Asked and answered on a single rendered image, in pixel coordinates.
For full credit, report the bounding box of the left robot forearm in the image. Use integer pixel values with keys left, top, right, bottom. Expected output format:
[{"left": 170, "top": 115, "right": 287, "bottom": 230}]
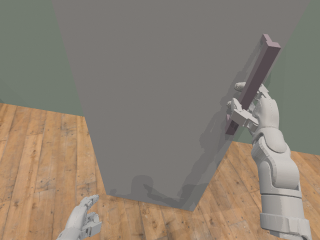
[{"left": 56, "top": 227, "right": 82, "bottom": 240}]

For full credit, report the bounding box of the right robot forearm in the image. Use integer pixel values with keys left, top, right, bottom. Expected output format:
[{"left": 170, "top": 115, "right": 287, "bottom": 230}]
[{"left": 251, "top": 127, "right": 312, "bottom": 240}]

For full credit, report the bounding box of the right robot hand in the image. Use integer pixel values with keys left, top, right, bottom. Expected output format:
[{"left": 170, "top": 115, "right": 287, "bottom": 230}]
[{"left": 226, "top": 82, "right": 279, "bottom": 137}]

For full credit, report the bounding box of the fridge door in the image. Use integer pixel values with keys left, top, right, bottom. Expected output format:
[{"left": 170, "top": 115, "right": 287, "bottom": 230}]
[{"left": 51, "top": 0, "right": 311, "bottom": 211}]

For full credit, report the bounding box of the handle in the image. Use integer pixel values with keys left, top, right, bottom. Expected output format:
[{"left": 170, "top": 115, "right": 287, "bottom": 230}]
[{"left": 224, "top": 34, "right": 281, "bottom": 135}]

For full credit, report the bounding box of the left robot hand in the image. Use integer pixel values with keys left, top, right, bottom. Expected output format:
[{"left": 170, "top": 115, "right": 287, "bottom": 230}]
[{"left": 65, "top": 194, "right": 102, "bottom": 240}]

